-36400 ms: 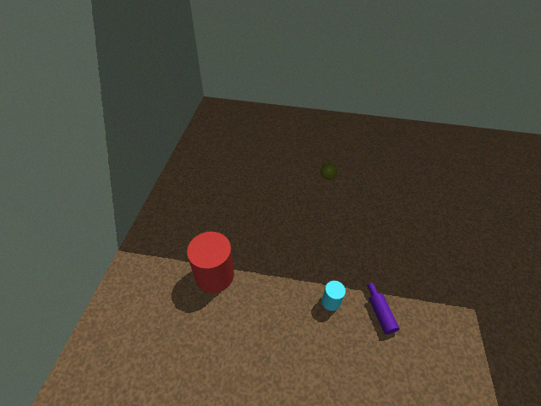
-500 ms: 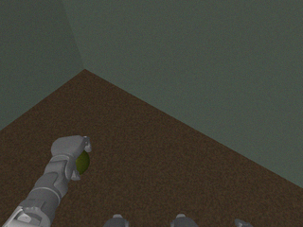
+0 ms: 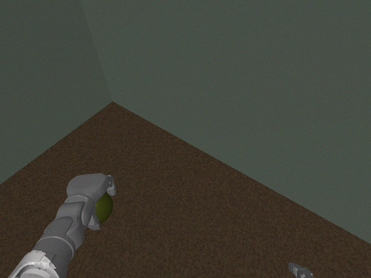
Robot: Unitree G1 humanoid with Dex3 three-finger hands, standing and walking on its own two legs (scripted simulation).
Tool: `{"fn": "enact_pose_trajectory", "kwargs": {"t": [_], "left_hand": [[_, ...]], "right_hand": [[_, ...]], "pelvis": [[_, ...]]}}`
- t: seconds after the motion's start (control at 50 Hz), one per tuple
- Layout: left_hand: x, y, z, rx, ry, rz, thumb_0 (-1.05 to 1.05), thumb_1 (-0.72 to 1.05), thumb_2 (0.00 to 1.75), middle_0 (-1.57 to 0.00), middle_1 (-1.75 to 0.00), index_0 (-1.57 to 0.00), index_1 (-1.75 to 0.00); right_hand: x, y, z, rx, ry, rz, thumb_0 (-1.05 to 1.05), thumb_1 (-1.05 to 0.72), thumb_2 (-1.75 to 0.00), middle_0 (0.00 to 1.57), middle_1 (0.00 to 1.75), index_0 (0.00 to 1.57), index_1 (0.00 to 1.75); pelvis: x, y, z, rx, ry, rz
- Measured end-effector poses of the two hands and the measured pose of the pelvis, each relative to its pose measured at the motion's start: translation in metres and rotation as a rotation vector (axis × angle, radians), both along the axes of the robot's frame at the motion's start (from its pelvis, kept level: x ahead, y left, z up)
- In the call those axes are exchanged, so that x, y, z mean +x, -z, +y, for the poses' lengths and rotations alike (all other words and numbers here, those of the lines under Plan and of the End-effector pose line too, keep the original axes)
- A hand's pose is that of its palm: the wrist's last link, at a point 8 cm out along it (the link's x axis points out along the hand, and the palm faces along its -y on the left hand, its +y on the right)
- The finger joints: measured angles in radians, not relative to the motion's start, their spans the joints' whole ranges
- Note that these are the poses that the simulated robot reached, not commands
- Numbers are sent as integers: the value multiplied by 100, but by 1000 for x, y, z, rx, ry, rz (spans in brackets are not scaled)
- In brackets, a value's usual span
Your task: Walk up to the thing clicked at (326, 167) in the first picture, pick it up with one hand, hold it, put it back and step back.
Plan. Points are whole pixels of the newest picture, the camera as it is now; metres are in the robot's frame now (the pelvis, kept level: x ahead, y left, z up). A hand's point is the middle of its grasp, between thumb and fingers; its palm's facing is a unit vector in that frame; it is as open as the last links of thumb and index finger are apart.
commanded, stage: hold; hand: left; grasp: from above
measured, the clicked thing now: (95, 206) +0.31 +0.23 -0.10
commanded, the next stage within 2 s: crouch in 1.66 s
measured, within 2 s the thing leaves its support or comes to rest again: neither
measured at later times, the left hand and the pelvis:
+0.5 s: hand (94, 203) +0.30 +0.21 -0.04, palm faces -0.45 -0.06 -0.89, open 10.1 cm; pelvis +0.00 +0.00 +0.01, yaw +0 degrees
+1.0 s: hand (92, 206) +0.28 +0.21 -0.02, palm faces -0.44 -0.06 -0.90, open 10.2 cm; pelvis -0.01 -0.01 +0.02, yaw +0 degrees
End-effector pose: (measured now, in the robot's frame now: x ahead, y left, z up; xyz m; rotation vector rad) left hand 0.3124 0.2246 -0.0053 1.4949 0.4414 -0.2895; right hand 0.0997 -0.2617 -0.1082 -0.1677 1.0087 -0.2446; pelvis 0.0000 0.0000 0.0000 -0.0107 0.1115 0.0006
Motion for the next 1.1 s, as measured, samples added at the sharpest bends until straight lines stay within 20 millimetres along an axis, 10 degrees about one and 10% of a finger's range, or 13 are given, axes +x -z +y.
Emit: {"fn": "enact_pose_trajectory", "kwargs": {"t": [1.1], "left_hand": [[-24,-46,-14,-16,40,-5,0,-13,56,-64,-54,-75,-64]], "right_hand": [[31,-25,3,33,-47,-106,1,-91,-90,20,30,20,30]], "pelvis": [[-8,-18,-8,14,6,-105]]}}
